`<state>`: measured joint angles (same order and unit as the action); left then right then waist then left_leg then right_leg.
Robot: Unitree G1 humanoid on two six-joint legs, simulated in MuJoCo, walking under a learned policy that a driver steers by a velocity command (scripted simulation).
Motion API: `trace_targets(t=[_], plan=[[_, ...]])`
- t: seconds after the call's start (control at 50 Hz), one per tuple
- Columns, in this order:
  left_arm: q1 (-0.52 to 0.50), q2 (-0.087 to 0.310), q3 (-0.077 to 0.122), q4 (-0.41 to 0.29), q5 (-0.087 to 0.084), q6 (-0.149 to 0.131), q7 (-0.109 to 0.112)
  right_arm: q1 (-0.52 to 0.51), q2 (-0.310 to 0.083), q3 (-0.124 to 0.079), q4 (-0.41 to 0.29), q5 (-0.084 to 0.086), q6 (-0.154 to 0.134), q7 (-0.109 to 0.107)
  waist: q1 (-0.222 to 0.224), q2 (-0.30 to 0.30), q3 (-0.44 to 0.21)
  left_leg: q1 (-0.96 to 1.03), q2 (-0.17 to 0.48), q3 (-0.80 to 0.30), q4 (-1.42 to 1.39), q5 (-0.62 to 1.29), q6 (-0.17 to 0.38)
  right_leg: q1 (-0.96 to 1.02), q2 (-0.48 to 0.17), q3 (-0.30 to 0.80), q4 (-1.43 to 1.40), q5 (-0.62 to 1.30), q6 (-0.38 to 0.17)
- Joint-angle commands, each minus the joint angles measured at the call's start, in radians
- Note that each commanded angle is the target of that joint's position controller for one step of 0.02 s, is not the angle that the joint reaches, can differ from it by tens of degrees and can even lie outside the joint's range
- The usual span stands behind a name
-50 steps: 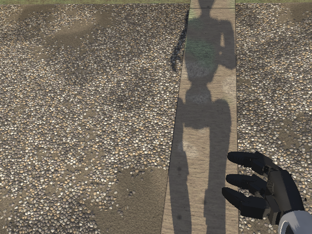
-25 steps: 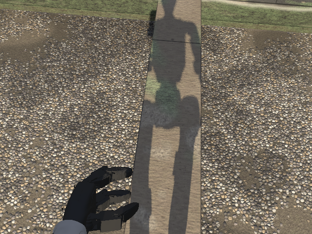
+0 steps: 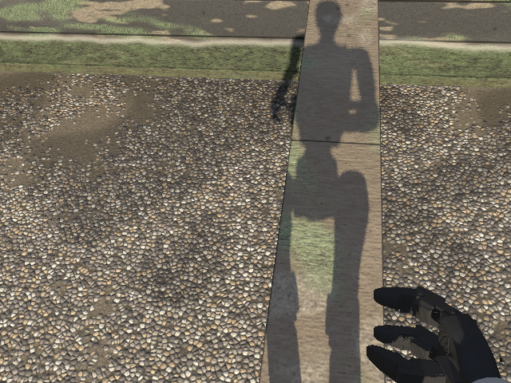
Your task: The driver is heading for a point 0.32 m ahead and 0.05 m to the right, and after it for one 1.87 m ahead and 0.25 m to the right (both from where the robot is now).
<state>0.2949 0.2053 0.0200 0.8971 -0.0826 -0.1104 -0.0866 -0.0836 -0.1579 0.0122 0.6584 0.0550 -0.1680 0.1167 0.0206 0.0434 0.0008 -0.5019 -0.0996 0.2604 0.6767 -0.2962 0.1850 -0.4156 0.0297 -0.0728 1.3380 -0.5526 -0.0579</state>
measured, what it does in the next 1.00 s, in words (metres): walks ahead: right foot, then left foot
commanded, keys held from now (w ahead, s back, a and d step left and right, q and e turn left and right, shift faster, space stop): w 1.00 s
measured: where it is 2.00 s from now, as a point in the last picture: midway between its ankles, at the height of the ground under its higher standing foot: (345, 144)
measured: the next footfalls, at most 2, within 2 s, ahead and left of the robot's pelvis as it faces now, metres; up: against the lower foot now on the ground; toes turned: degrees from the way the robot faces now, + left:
right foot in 0.38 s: +0.39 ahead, -0.09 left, +0.00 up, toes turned -14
left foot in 0.86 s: +0.65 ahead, -0.06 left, +0.00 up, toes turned +10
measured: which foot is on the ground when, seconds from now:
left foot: down 0.00-0.38, up 0.40-0.84, down 0.86-1.00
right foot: up 0.00-0.36, down 0.38-0.86, up 0.88-1.00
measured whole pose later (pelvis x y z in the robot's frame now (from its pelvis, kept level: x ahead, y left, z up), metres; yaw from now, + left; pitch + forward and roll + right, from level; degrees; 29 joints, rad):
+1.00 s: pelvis +0.60 -0.07 +0.01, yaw -1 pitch +5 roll +2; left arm 0.22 0.23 -0.01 0.85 -0.07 -0.11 -0.05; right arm 0.08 -0.21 -0.05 0.77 0.10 -0.18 0.11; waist -0.02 0.04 -0.01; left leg -0.40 -0.10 0.26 0.65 -0.35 0.18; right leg -0.75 -0.08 -0.08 1.62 -0.35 -0.03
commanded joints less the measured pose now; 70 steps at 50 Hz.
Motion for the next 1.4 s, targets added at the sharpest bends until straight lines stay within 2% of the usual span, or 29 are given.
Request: trace_targets(t=[0.02, 0.06, 0.12, 0.22, 0.3, 0.36, 0.38, 0.4, 0.42, 0.44, 0.48, 0.52, 0.64, 0.76, 0.82, 0.84, 0.86, 0.88, 0.9, 0.96, 1.0, 1.06, 1.2, 1.24, 1.28, 1.3, 1.32, 1.34, 1.4], plan=[[-0.081, 0.135, 0.006, -0.146, 0.004, -0.016, 0.045, 0.104, -0.080, -0.069, -0.014, 0.009, -0.042, -0.003, -0.078, -0.114, -0.276, 0.767, 0.456, -0.602, -0.207, 0.687, -0.130, -0.722, -0.111, 0.023, 0.413, 0.184, 0.043], [-0.061, 0.030, -0.040, -0.128, 0.027, -0.013, 0.061, 0.059, 0.018, -0.039, 0.031, 0.058, -0.048, -0.017, -0.003, -0.167, -0.133, 0.285, 0.362, -0.430, -0.265, 0.390, -0.099, -0.510, -0.186, -0.003, 0.355, 0.285, 0.036], [-0.174, -0.043, -0.075, -0.154, 0.036, -0.012, 0.062, 0.105, -0.009, -0.039, 0.101, 0.045, -0.037, -0.014, -0.007, -0.098, -0.074, 0.093, 0.269, -0.318, -0.318, 0.223, -0.083, -0.504, -0.209, -0.089, 0.273, 0.451, 0.014], [-0.373, -0.022, -0.089, -0.233, 0.038, -0.010, 0.012, 0.300, -0.056, -0.067, 0.175, 0.020, -0.009, 0.003, -0.091, 0.008, -0.034, 0.234, 0.242, -0.273, -0.330, 0.371, -0.064, -0.522, -0.190, -0.174, -0.053, 0.456, 0.024], [-0.507, 0.013, -0.086, -0.288, -0.005, -0.028, -0.028, 0.367, -0.162, -0.082, 0.213, -0.007, -0.005, -0.007, -0.116, 0.032, 0.000, 0.264, 0.231, -0.256, -0.363, 0.333, -0.027, -0.189, -0.019, -0.270, -0.525, 0.255, 0.032], [-0.062, 0.148, -0.020, -0.146, 0.035, -0.045, -0.040, 0.202, -0.239, -0.079, 0.180, -0.093, -0.009, -0.006, 0.193, 0.012, -0.162, 0.329, 0.206, -0.198, 0.097, 0.639, -0.051, 0.264, 0.019, -0.174, -0.857, 0.355, -0.033], [0.037, 0.185, -0.003, -0.132, 0.004, -0.056, -0.017, 0.212, -0.202, -0.066, 0.176, -0.086, 0.001, -0.003, 0.229, -0.023, -0.347, 0.134, 0.172, -0.163, 0.366, 0.055, -0.073, 0.607, -0.134, -0.043, -0.786, 0.175, -0.019], [-0.012, 0.197, -0.004, -0.176, -0.012, -0.061, -0.022, 0.261, -0.112, -0.068, 0.129, 0.034, 0.011, -0.001, 0.138, -0.198, -0.407, -0.312, 0.058, -0.175, 0.721, -0.505, -0.114, 0.871, -0.427, 0.445, -0.859, -0.023, -0.002], [-0.027, 0.106, -0.011, -0.178, 0.005, -0.052, -0.044, 0.317, -0.173, -0.073, 0.147, 0.094, 0.011, -0.002, 0.167, -0.160, -0.375, -0.597, 0.055, -0.208, 0.885, -0.270, -0.131, 0.931, -0.477, 0.694, -0.999, 0.309, -0.049], [-0.148, 0.090, -0.004, -0.199, 0.016, -0.057, -0.036, 0.332, -0.196, -0.068, 0.135, 0.073, 0.027, -0.025, 0.105, -0.152, -0.357, -0.653, 0.104, -0.200, 1.044, -0.157, -0.169, 0.855, -0.479, 0.659, -0.987, 0.544, -0.042], [-0.250, 0.023, 0.010, -0.190, -0.026, -0.086, -0.013, 0.277, -0.158, -0.034, 0.120, 0.002, 0.062, -0.075, 0.039, 0.046, -0.247, -0.502, 0.236, -0.195, 1.068, -0.039, -0.205, 0.429, -0.417, 0.342, -0.913, 0.576, -0.039], [-0.293, -0.051, -0.011, -0.159, -0.068, -0.080, -0.003, 0.278, -0.076, 0.002, 0.108, -0.005, 0.053, -0.084, -0.033, 0.042, -0.088, -0.294, 0.260, -0.148, 0.952, 0.000, -0.198, -0.022, -0.293, 0.161, -0.985, 0.300, -0.088], [-0.199, 0.035, 0.021, -0.091, 0.013, -0.047, -0.027, 0.022, -0.041, 0.030, -0.018, -0.039, 0.036, -0.076, 0.036, -0.049, -0.125, -0.336, 0.186, -0.022, 0.681, 0.151, -0.188, 0.116, -0.175, 0.043, -0.989, 0.479, -0.099], [-0.047, 0.118, 0.034, -0.037, 0.059, -0.039, -0.013, -0.197, -0.057, 0.033, -0.099, 0.007, 0.038, 0.002, 0.084, -0.074, -0.029, -0.311, 0.073, 0.019, 0.220, -0.009, -0.179, 0.404, -0.214, 0.079, -0.969, 0.784, -0.074], [-0.082, 0.148, 0.030, -0.053, 0.092, -0.030, -0.015, 0.054, -0.129, -0.006, -0.010, -0.027, 0.021, 0.021, -0.077, -0.071, -0.125, 0.160, -0.028, 0.020, -0.076, 0.021, -0.089, 0.318, -0.164, -0.018, -0.726, 1.164, -0.029], [-0.144, 0.172, 0.031, -0.075, 0.103, -0.030, -0.012, 0.311, -0.169, -0.043, 0.077, -0.030, 0.010, 0.016, -0.239, -0.048, -0.205, 0.463, -0.003, -0.006, -0.232, 0.134, -0.073, 0.163, -0.137, -0.058, -0.500, 1.069, -0.009], [-0.124, 0.129, 0.021, -0.069, 0.082, -0.032, -0.007, 0.431, -0.195, -0.063, 0.113, 0.005, -0.001, -0.019, -0.276, 0.039, -0.354, 0.879, 0.184, -0.185, -0.141, -0.044, -0.114, -0.162, -0.100, -0.057, -0.190, 0.223, 0.003], [-0.061, 0.082, 0.017, -0.111, -0.031, -0.038, -0.018, 0.321, -0.202, -0.058, 0.022, 0.029, -0.013, -0.007, -0.179, 0.121, -0.405, 1.112, 0.503, -0.787, -0.181, 0.021, -0.089, -0.612, 0.024, -0.001, 0.174, -0.213, 0.006], [-0.022, 0.140, 0.017, -0.097, -0.063, -0.040, -0.012, 0.278, -0.124, -0.049, 0.007, 0.008, -0.004, 0.005, -0.181, 0.089, -0.368, 1.066, 0.524, -0.923, -0.293, 0.403, -0.058, -0.796, 0.002, 0.043, 0.327, -0.005, -0.002], [-0.091, 0.092, -0.022, -0.127, 0.022, -0.015, 0.053, 0.091, -0.038, -0.060, 0.020, 0.044, -0.048, -0.008, -0.045, -0.144, -0.182, 0.506, 0.436, -0.499, -0.233, 0.530, -0.109, -0.635, -0.163, -0.001, 0.394, 0.228, 0.050], [-0.111, 0.009, -0.057, -0.130, 0.022, -0.017, 0.058, 0.093, 0.017, -0.037, 0.064, 0.076, -0.042, -0.011, 0.004, -0.158, -0.061, 0.130, 0.337, -0.368, -0.310, 0.245, -0.081, -0.480, -0.202, -0.043, 0.290, 0.316, 0.043], [-0.253, -0.042, -0.083, -0.180, 0.037, -0.015, 0.049, 0.139, -0.037, -0.047, 0.113, 0.038, -0.030, -0.004, -0.023, -0.075, -0.065, 0.077, 0.248, -0.258, -0.347, 0.221, -0.063, -0.467, -0.200, -0.135, 0.152, 0.479, 0.031], [-0.502, 0.006, -0.087, -0.278, 0.004, -0.029, -0.021, 0.348, -0.151, -0.080, 0.200, 0.004, -0.005, 0.001, -0.112, 0.030, -0.001, 0.235, 0.227, -0.217, -0.366, 0.282, -0.018, -0.219, -0.044, -0.271, -0.474, 0.241, 0.039], [-0.333, 0.081, -0.060, -0.228, 0.015, -0.034, -0.035, 0.296, -0.201, -0.078, 0.208, -0.047, -0.008, 0.003, -0.006, 0.055, -0.064, 0.346, 0.238, -0.232, -0.225, 0.528, -0.019, -0.007, 0.011, -0.216, -0.645, 0.253, 0.002], [0.021, 0.167, -0.005, -0.114, 0.038, -0.054, -0.032, 0.209, -0.227, -0.069, 0.183, -0.095, -0.002, -0.002, 0.224, 0.012, -0.235, 0.251, 0.204, -0.160, 0.207, 0.481, -0.060, 0.426, -0.017, -0.160, -0.840, 0.334, -0.042], [0.008, 0.213, 0.001, -0.140, -0.009, -0.065, -0.013, 0.234, -0.149, -0.056, 0.167, -0.061, 0.013, -0.001, 0.177, -0.152, -0.376, -0.001, 0.120, -0.129, 0.558, -0.485, -0.079, 0.679, -0.282, 0.149, -0.801, 0.039, 0.024], [-0.070, 0.149, -0.011, -0.177, -0.004, -0.061, -0.044, 0.303, -0.135, -0.069, 0.132, 0.065, 0.012, -0.002, 0.101, -0.145, -0.354, -0.527, 0.039, -0.174, 0.806, -0.382, -0.117, 0.923, -0.487, 0.625, -0.925, 0.196, -0.041], [-0.091, 0.111, -0.006, -0.186, 0.008, -0.051, -0.047, 0.324, -0.183, -0.065, 0.137, 0.090, 0.021, -0.015, 0.128, -0.153, -0.361, -0.655, 0.071, -0.204, 0.975, -0.199, -0.147, 0.912, -0.490, 0.728, -1.016, 0.528, -0.040], [-0.233, 0.020, 0.007, -0.167, -0.038, -0.086, -0.016, 0.266, -0.141, -0.019, 0.115, 0.014, 0.062, -0.073, 0.020, 0.040, -0.194, -0.487, 0.246, -0.182, 1.030, -0.041, -0.206, 0.365, -0.397, 0.289, -0.919, 0.598, -0.048]])
Keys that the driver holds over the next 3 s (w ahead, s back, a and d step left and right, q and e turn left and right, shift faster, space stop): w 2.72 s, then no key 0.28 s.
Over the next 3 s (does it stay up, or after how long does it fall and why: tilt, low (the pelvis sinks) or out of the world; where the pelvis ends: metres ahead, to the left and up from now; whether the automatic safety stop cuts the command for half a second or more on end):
stays up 1.76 -0.24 0.02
